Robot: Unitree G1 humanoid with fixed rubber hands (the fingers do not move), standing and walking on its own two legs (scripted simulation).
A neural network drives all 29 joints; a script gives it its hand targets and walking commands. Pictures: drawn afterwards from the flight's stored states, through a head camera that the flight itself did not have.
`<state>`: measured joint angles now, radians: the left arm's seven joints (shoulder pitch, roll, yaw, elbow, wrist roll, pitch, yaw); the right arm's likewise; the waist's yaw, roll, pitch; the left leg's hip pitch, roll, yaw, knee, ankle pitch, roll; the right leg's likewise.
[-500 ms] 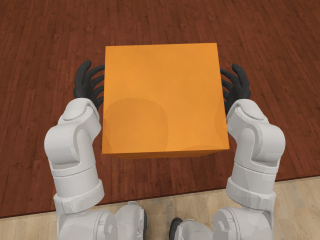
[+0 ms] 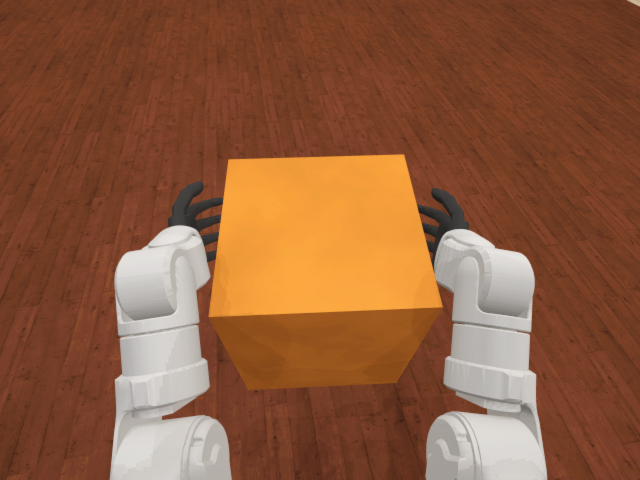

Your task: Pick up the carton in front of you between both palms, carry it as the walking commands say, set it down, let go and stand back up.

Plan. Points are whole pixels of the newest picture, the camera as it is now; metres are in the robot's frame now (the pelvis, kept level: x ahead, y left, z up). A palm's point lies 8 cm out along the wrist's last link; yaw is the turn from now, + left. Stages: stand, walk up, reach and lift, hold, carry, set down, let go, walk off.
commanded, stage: carry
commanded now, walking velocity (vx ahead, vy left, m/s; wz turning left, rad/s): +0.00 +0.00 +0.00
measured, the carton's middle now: (320, 281) +0.34 +0.00 +0.06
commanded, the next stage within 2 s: none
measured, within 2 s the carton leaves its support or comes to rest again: neither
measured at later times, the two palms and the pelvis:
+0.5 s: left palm (165, 270) +0.32 +0.18 +0.11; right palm (423, 273) +0.32 -0.12 +0.11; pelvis -0.01 +0.02 +0.00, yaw +1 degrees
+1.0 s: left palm (141, 303) +0.27 +0.19 +0.12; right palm (425, 308) +0.27 -0.11 +0.11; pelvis -0.05 +0.03 +0.00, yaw +0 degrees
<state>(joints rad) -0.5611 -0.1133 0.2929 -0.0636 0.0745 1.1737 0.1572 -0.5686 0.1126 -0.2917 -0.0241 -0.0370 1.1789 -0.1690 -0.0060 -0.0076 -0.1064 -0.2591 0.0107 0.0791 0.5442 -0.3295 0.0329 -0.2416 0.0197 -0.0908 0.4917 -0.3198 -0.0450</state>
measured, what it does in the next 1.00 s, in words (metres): shifts its weight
